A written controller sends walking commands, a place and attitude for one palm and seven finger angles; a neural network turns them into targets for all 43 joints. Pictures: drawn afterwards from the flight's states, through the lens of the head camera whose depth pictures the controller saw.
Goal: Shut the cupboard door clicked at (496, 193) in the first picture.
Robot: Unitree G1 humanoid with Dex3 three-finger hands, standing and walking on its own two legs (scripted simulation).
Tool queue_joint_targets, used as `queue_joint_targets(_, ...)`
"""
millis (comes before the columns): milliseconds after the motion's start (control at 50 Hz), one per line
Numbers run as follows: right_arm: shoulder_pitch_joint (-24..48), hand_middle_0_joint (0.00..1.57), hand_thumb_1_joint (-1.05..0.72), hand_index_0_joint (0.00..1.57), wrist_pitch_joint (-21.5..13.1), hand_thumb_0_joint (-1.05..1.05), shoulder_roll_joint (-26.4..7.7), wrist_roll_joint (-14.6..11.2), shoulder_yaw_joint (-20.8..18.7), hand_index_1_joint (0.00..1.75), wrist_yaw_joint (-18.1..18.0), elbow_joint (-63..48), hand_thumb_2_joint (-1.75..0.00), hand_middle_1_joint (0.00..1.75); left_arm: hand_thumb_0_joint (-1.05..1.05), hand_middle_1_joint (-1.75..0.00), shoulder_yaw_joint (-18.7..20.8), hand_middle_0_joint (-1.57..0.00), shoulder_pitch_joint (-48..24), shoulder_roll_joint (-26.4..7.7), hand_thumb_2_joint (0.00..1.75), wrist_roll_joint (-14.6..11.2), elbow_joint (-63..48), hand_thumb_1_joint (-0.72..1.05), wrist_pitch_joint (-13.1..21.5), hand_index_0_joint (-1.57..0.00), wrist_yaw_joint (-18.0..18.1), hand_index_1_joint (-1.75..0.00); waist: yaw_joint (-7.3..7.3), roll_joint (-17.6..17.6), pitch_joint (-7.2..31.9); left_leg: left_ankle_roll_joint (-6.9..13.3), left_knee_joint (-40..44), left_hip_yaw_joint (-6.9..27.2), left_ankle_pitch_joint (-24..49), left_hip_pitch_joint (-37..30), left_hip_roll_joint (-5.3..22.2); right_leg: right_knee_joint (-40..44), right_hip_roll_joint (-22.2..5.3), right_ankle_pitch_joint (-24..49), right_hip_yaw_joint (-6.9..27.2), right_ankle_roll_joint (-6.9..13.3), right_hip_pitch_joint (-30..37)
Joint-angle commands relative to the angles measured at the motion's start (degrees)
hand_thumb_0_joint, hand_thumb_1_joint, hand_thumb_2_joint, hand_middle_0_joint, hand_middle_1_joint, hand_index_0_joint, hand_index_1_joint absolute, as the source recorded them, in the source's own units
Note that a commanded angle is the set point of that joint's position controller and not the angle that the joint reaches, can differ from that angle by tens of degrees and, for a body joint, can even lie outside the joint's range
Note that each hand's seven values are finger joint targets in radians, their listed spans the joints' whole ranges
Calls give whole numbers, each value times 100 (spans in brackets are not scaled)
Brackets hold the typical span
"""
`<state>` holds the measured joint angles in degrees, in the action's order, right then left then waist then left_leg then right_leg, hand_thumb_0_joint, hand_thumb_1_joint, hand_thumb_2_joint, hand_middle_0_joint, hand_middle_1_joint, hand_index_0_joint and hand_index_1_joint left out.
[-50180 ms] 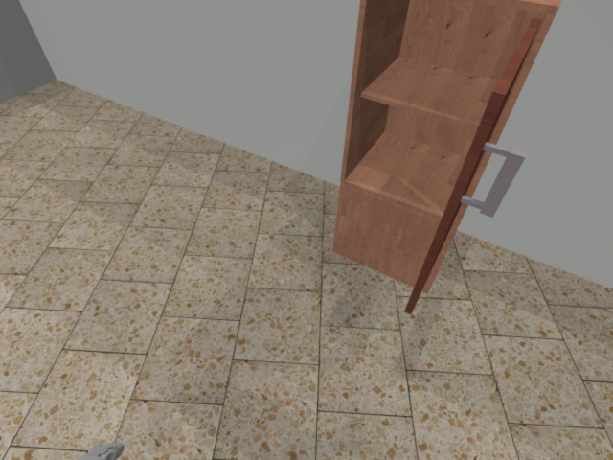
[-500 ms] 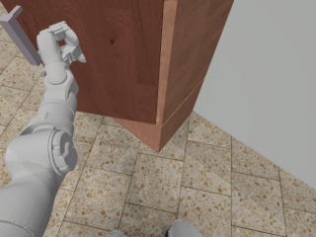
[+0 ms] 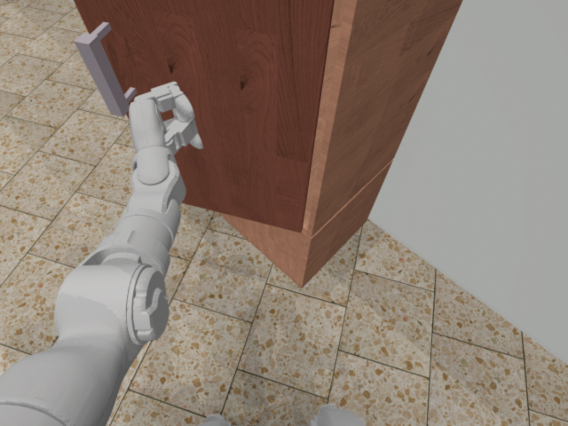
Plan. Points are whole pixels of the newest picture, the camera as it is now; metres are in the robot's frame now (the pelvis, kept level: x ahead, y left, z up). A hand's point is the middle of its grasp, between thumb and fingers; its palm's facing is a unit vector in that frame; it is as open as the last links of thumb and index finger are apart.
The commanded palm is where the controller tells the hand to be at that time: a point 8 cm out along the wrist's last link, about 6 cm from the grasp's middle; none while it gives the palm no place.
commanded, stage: draw the hand back to the body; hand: left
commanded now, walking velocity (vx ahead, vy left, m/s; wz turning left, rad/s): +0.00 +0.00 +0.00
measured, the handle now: (112, 70) +0.67 +0.22 +0.10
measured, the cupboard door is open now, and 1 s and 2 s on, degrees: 28 28 28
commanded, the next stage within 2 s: step back with the hand held close in 1.54 s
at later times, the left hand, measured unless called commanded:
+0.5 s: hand (107, 187) +0.38 +0.16 +0.16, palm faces +0.14 -0.99 -0.04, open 3.1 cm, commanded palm +0.33 +0.21 +0.16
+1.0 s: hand out of the picture +0.24 +0.25 +0.18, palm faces +0.38 -0.87 -0.32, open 4.8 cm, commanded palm +0.19 +0.29 +0.20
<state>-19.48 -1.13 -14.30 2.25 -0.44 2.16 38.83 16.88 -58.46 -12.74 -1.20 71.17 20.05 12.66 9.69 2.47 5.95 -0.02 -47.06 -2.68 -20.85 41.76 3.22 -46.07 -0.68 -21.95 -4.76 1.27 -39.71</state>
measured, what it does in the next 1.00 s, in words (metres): stands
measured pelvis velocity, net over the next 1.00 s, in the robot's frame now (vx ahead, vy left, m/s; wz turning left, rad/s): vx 0.01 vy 0.01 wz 0.01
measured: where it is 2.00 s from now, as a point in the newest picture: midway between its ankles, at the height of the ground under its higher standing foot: outside the picture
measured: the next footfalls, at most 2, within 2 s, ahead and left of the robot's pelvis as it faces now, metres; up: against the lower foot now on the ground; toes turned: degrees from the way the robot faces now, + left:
none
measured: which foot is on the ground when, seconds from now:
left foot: down 0.00-1.00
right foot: down 0.00-1.00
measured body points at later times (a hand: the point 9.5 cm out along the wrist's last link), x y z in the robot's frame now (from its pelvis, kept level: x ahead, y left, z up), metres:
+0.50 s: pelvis +0.00 +0.01 +0.03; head -0.01 -0.01 +0.48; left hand +0.37 +0.21 +0.16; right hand +0.12 -0.25 -0.08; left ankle +0.01 +0.12 -0.70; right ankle +0.00 -0.11 -0.70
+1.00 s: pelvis +0.01 +0.01 +0.04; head -0.01 -0.02 +0.49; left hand +0.22 +0.29 +0.20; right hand +0.19 -0.20 -0.05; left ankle +0.01 +0.12 -0.70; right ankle +0.00 -0.11 -0.70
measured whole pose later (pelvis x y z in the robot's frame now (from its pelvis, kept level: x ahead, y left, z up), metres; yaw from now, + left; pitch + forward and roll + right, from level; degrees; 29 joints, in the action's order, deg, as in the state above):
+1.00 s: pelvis +0.01 +0.01 +0.04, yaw +1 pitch -5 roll +0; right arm -11.6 -1.4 -12.2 -1.2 3.2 -4.0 35.3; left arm 13.0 14.9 -17.3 -3.9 -9.2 4.3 5.1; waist -2.9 4.5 -0.6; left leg 0.5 -22.1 -3.4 -12.2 5.4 0.9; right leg -21.5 -1.4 -13.5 -4.5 0.1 -3.5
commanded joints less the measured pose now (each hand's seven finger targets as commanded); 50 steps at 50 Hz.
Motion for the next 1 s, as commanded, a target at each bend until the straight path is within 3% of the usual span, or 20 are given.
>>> queue_joint_targets(0,-1046,20,-90,20,-97,0,-891,66,-362,30,-30,-361,-90,30,0,-150,473,-130,-2099,-1561,90,111,-1612,90,784,-130,-34,-150,-190,-108,2798,134,301,215,1702,-1545,-368,411,243,2355,339,-76,1271)
queue_joint_targets(60,-943,20,-90,20,-40,0,-851,-5,-369,30,-10,-572,-90,30,0,-150,367,-130,-1115,-1454,90,150,-1933,90,770,-130,-262,-150,-443,-50,2917,121,411,81,1963,-1639,-340,445,253,2695,342,-65,1643)
queue_joint_targets(80,-940,20,-90,20,-6,0,-839,-30,-383,30,-14,-627,-90,30,0,-150,287,-130,-807,-1354,90,120,-2034,90,651,-130,-352,-150,-484,-222,2807,123,492,51,1981,-1608,-327,505,267,2788,315,-66,1820)
queue_joint_targets(120,-848,20,-90,20,37,0,-847,-156,-389,30,-41,-745,-90,30,0,-150,142,-130,-427,-1118,90,-106,-2523,90,389,-130,-529,-150,-527,-272,2625,139,658,7,2035,-1770,-313,685,301,2894,284,-67,1978)
queue_joint_targets(140,-772,20,-90,20,55,0,-856,-206,-419,30,-75,-783,-90,30,0,-150,158,-130,-252,-1077,90,-268,-2752,90,236,-130,-600,-150,-547,-519,2420,152,724,-17,1931,-1766,-306,810,325,2883,279,-76,2090)
queue_joint_targets(180,-606,20,-90,20,38,0,-852,-291,-430,30,-161,-829,-90,30,0,-150,58,-130,-306,-951,90,-556,-3484,90,56,-130,-700,-150,-501,-697,2180,189,884,-44,1760,-1877,-306,1029,334,2845,294,-107,2260)
queue_joint_targets(220,-437,20,-90,20,-68,0,-814,-345,-409,30,-233,-851,-90,30,0,-150,-70,-130,-293,-837,90,-711,-4394,90,57,-130,-727,-150,-538,-354,2138,209,985,-33,1860,-2255,-301,1124,339,2814,279,-100,2278)
queue_joint_targets(260,-301,20,-90,20,-172,0,-760,-351,-381,30,-273,-803,-90,30,0,-150,-302,-130,-43,-744,90,-649,-4927,90,71,-130,-749,-150,-552,-211,1951,218,1055,-2,1873,-2445,-280,1174,331,2699,253,-88,2216)
queue_joint_targets(320,-47,20,-90,20,-310,0,-690,-383,-338,30,-296,-787,-90,30,0,-150,-589,-130,653,-599,90,-515,-5479,90,-22,-130,-803,-150,-651,333,1684,188,1193,55,1881,-2764,-259,1219,313,2390,204,-43,2042)
queue_joint_targets(420,567,20,-90,20,-361,0,-700,-522,-210,30,-385,-983,-90,30,0,-138,-431,-119,2116,-612,90,-796,-5472,90,-870,-119,-1030,-138,-984,-196,871,162,1644,44,1192,-2504,-314,1587,230,1716,184,-34,2286)
queue_joint_targets(440,684,20,-90,20,-353,0,-710,-548,-190,30,-425,-1033,-90,30,0,-135,-425,-116,2239,-624,90,-869,-5526,90,-1064,-116,-1078,-135,-1004,-521,749,173,1712,45,1046,-2482,-322,1687,214,1527,192,-47,2357)
queue_joint_targets(460,717,20,-90,20,-248,0,-585,-533,-196,30,-478,-1154,-90,30,0,-132,-849,-113,2424,-927,90,-394,-6229,90,-828,-113,-987,-132,-812,-617,630,198,1960,-23,1033,-2811,-339,1960,120,1408,371,-99,2390)
queue_joint_targets(500,972,20,-90,20,-189,0,-596,-523,-158,30,-572,-1250,-90,30,0,-126,-694,-108,2994,-990,90,-425,-6456,90,-827,-108,-910,-126,-931,-757,509,217,2099,13,1023,-2891,-329,2111,84,1301,365,-99,2636)
queue_joint_targets(620,1396,20,-90,20,-212,0,-513,-493,23,30,-681,-1317,-90,30,0,-108,-604,-92,3291,-1254,90,-287,-7636,90,-975,-92,-770,-108,-960,96,114,181,2559,91,992,-3497,-305,2572,95,1120,331,-47,2829)
queue_joint_targets(680,1447,20,-90,20,-300,0,-455,-443,59,30,-685,-1327,-90,30,0,-99,-739,-83,3793,-1048,90,-261,-8157,90,-1034,-83,-740,-99,-971,436,156,129,2701,147,1180,-3800,-277,2611,116,1265,254,-10,3020)
queue_joint_targets(720,1466,20,-90,20,-349,0,-477,-420,89,30,-684,-1325,-90,30,0,-93,-673,-78,4141,-1135,90,-250,-8438,90,-1070,-78,-720,-93,-1003,378,138,133,2796,183,1217,-3905,-288,2710,134,1303,236,-19,3083)
queue_joint_targets(800,1508,20,-90,20,-347,0,-488,-367,62,30,-681,-1318,-90,30,0,-81,-374,-67,5307,-1217,90,-297,-8666,90,-1179,-67,-714,-81,-1107,-204,13,148,2837,171,1446,-3840,-286,2774,130,1501,207,-48,3381)
queue_joint_targets(840,1579,20,-90,20,-320,0,-442,-359,74,30,-677,-1331,-90,30,0,-75,-149,-61,5665,-1306,90,-312,-8870,90,-1206,-61,-714,-75,-1154,-296,-26,151,2827,149,1549,-3794,-303,2772,109,1623,196,-66,3465)
queue_joint_targets(980,1678,20,-90,20,-401,0,-392,-315,39,30,-654,-1339,-90,30,0,-54,512,-42,6801,-1659,90,-301,-9806,90,-1159,-42,-654,-54,-1282,216,-1,121,2752,124,1831,-3785,-327,2734,64,1829,179,-72,3604)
